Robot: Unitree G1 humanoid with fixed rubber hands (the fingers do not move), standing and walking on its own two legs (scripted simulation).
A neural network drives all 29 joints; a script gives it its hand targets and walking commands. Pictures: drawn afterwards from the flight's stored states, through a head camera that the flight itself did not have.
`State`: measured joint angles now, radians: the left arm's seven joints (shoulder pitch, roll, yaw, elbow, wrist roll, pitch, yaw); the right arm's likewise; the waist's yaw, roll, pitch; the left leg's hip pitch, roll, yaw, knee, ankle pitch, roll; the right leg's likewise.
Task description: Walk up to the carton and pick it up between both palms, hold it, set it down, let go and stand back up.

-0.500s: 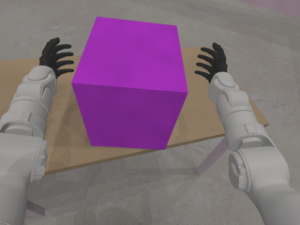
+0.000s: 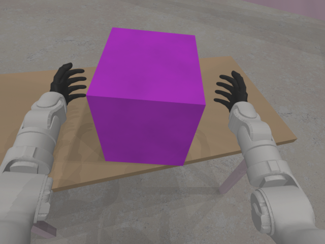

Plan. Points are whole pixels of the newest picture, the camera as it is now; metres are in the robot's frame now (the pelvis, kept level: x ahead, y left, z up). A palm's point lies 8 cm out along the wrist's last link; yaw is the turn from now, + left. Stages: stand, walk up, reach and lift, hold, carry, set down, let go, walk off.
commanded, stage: set down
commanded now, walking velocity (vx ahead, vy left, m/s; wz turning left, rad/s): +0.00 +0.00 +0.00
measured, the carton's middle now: (149, 99) +0.51 +0.02 +0.04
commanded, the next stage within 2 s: none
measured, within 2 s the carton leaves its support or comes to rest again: neither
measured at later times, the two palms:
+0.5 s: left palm (52, 120) +0.39 +0.25 +0.09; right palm (233, 124) +0.37 -0.18 +0.10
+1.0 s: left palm (49, 152) +0.33 +0.26 +0.05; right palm (233, 154) +0.31 -0.18 +0.06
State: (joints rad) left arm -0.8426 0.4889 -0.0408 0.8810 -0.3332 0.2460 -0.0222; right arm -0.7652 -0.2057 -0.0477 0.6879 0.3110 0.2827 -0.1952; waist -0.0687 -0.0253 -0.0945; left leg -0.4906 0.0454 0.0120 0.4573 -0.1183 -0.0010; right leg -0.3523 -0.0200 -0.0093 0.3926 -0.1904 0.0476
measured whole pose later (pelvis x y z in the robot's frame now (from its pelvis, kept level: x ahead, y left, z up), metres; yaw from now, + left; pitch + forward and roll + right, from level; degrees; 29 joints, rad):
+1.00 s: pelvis +0.01 -0.01 +0.00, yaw +0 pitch +0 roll -1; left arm -0.24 0.44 0.04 0.42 -0.29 0.15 -0.10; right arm -0.14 -0.09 -0.01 0.25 0.23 0.16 -0.23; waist 0.01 -0.04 0.03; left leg -0.29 0.04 0.01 0.44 -0.15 -0.01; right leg -0.16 -0.02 0.00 0.38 -0.23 0.04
